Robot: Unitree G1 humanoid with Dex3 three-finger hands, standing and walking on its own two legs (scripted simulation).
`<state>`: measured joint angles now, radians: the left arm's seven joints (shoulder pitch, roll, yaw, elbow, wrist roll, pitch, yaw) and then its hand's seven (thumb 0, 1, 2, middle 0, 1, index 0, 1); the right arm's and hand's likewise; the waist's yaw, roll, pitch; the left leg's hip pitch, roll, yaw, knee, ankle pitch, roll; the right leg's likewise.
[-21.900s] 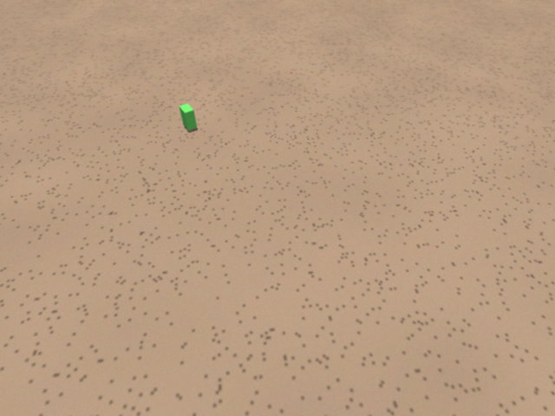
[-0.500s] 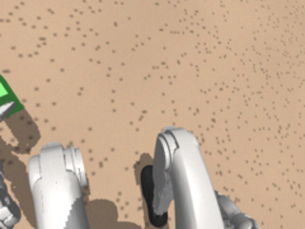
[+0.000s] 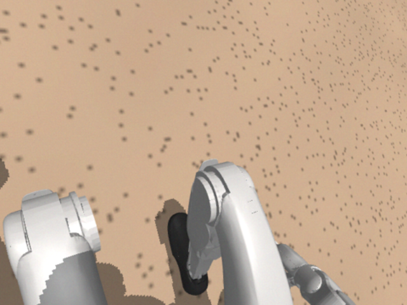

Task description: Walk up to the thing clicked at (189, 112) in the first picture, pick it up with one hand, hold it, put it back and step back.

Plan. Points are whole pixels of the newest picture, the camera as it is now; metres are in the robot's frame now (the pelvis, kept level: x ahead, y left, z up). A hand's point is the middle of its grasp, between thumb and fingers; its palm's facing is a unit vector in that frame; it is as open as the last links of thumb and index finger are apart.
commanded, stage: lower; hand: left
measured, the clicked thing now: out of the picture +0.44 +0.32 -0.16
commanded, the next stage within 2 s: loosen in 0.96 s
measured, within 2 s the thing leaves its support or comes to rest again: rests again in 1.04 s
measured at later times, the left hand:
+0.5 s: hand out of the picture +0.43 +0.34 -0.18, palm faces +0.55 -0.84 -0.04, open 12.4 cm
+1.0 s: hand out of the picture +0.43 +0.33 -0.19, palm faces +0.54 -0.84 -0.03, open 12.4 cm
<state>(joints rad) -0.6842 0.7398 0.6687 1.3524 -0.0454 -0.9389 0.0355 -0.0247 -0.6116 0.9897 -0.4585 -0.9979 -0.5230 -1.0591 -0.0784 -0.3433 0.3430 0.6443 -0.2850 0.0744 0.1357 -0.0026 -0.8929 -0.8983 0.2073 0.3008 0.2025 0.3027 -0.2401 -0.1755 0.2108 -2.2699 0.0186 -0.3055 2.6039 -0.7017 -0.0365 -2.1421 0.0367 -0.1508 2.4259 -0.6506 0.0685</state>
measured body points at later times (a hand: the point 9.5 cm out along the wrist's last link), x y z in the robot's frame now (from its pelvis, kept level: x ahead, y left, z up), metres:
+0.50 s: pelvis -0.01 +0.01 -0.01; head +0.24 +0.17 +0.33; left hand +0.40 +0.38 -0.17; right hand +0.15 -0.26 -0.05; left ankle +0.08 +0.13 -0.26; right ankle +0.12 -0.13 -0.26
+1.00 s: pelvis -0.01 +0.01 -0.01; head +0.24 +0.19 +0.32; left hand +0.40 +0.38 -0.19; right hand +0.15 -0.24 -0.04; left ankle +0.08 +0.13 -0.26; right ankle +0.12 -0.13 -0.26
